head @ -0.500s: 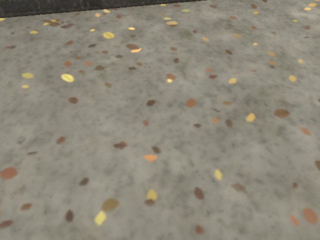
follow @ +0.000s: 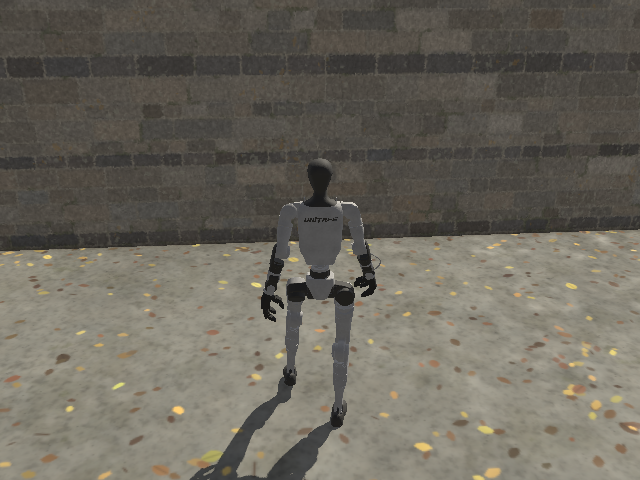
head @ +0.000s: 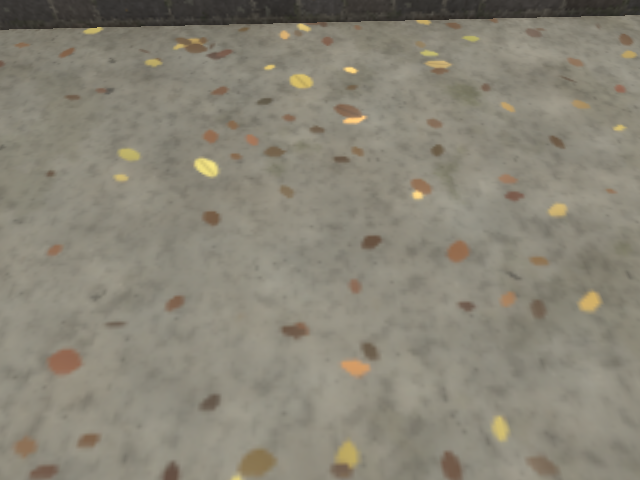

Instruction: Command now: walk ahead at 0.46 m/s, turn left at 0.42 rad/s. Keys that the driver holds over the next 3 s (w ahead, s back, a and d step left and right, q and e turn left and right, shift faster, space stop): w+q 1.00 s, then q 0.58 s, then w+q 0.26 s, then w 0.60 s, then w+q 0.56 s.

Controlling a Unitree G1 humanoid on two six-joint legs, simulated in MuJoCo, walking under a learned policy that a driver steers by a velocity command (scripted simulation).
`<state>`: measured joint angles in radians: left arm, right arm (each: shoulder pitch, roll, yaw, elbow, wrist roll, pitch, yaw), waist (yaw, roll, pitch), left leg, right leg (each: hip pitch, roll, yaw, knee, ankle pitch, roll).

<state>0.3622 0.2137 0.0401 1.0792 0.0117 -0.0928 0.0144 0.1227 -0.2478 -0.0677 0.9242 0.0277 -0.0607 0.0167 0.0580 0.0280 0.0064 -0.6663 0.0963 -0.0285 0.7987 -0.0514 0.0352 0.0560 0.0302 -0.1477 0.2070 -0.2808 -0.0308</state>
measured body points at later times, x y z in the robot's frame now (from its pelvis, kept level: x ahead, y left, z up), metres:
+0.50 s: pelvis +0.27 +0.08 +0.01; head +0.30 +0.11 +0.45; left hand +0.40 +0.39 -0.09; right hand +0.39 -0.18 -0.11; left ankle +0.23 +0.14 -0.74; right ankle +0.51 -0.07 -0.67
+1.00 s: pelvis +0.56 +0.13 +0.00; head +0.58 +0.15 +0.45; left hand +0.43 +0.39 -0.12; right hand +0.85 +0.00 -0.09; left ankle +0.57 +0.33 -0.67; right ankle +0.58 +0.02 -0.74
